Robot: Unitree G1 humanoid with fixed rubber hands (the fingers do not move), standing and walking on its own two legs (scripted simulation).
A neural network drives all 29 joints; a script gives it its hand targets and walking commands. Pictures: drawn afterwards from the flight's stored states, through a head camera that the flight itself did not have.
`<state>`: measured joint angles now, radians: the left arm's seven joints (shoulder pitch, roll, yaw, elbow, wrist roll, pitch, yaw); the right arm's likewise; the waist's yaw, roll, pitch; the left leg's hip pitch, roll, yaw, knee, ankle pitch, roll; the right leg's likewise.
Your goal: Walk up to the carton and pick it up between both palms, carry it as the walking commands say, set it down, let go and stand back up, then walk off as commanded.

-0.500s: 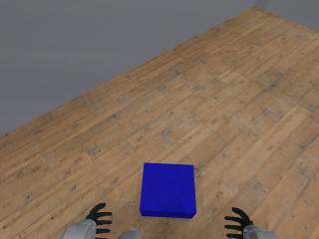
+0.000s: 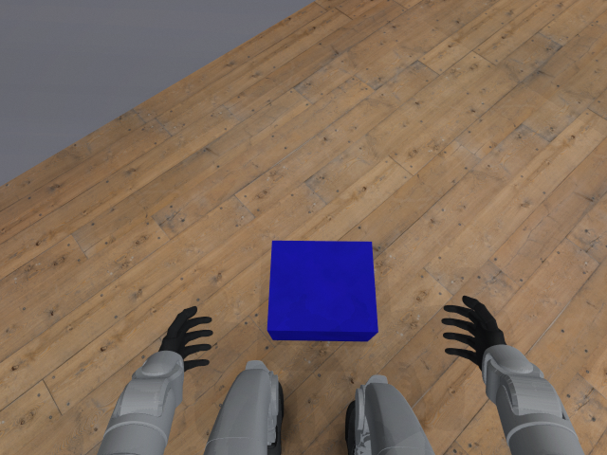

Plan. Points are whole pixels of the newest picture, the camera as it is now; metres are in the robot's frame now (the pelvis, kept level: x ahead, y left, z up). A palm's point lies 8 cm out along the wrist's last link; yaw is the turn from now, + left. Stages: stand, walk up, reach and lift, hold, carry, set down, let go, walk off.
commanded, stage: reach and lift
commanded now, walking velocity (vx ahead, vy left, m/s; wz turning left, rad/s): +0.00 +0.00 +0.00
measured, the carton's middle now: (320, 292) +0.46 -0.01 -0.60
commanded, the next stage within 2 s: none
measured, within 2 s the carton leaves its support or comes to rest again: neither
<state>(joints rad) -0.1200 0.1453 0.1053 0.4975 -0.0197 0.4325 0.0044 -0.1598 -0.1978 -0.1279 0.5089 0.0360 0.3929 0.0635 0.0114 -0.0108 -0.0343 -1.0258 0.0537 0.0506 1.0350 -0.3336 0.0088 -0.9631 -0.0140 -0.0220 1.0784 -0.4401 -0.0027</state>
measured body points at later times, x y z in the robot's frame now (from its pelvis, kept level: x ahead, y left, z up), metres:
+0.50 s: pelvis -0.03 +0.01 -0.04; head +0.23 +0.03 +0.33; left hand +0.42 +0.25 -0.15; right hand +0.42 -0.23 -0.13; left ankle +0.09 +0.12 -0.66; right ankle +0.04 -0.12 -0.66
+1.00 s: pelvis -0.01 +0.00 -0.06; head +0.30 -0.01 +0.26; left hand +0.47 +0.25 -0.18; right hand +0.48 -0.25 -0.18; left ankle +0.09 +0.12 -0.66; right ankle +0.04 -0.12 -0.66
